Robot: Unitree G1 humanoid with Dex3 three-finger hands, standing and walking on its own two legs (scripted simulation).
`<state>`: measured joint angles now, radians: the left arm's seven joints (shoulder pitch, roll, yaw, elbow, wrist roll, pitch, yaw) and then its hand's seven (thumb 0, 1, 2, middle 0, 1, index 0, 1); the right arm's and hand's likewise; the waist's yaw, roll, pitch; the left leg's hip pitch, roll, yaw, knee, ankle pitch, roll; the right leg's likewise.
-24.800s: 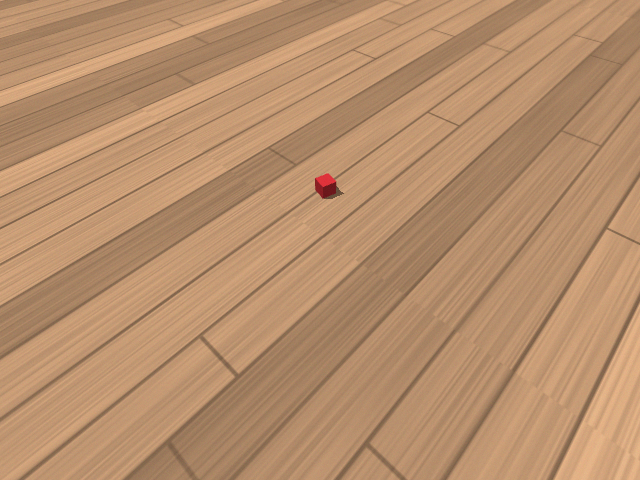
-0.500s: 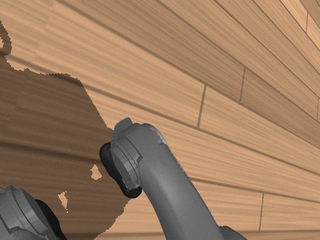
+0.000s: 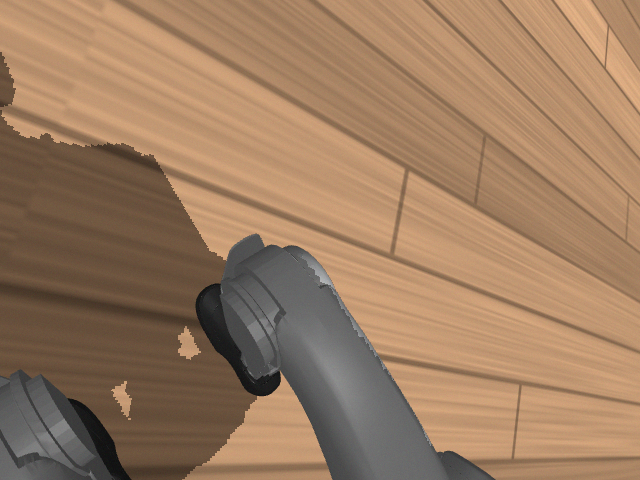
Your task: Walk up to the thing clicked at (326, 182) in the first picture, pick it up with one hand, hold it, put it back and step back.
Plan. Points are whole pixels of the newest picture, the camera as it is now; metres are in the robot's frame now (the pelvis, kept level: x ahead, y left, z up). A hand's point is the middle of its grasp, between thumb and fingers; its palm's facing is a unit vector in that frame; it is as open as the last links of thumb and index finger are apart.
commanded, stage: close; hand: left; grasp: from above
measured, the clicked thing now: out of the picture +0.50 +0.33 -0.30
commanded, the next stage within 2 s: settle in 1.10 s
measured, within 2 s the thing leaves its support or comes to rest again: leaves its support in 1.54 s
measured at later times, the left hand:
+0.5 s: hand out of the picture +0.49 +0.31 -0.26, palm faces -0.28 -0.32 -0.90, open 10.0 cm
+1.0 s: hand out of the picture +0.49 +0.31 -0.26, palm faces -0.28 -0.32 -0.91, open 9.8 cm
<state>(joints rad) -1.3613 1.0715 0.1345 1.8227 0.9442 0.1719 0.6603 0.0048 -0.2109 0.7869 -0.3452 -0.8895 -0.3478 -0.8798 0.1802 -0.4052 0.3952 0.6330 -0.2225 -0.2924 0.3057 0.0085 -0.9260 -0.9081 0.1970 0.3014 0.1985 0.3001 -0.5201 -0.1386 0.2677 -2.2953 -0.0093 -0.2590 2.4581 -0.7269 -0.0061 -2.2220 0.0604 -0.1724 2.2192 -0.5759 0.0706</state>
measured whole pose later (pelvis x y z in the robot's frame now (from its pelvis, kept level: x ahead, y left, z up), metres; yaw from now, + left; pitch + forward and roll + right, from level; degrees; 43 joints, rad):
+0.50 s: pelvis +0.00 +0.00 +0.00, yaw +0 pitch +31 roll -16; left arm -1.36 1.08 0.15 1.83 0.94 0.17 0.66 0.00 0.04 0.53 -0.54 -0.70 -0.60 -0.69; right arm 0.17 -0.40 0.39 0.63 -0.22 -0.30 0.30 0.01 -0.92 -0.91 0.20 0.30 0.20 0.30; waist -0.52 -0.14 0.27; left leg -2.29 -0.01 -0.26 2.45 -0.73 -0.01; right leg -2.22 0.06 -0.17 2.21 -0.58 0.07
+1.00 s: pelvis +0.00 +0.00 +0.00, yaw +0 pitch +31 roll -16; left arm -1.35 1.08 0.15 1.81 0.93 0.18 0.66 0.00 0.07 0.38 -0.64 -0.58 -0.72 -0.52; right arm 0.18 -0.40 0.39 0.64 -0.22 -0.29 0.30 0.01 -0.92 -0.90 0.20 0.30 0.20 0.30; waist -0.52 -0.13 0.27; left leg -2.29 -0.01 -0.25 2.45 -0.73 0.00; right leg -2.22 0.06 -0.17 2.21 -0.58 0.07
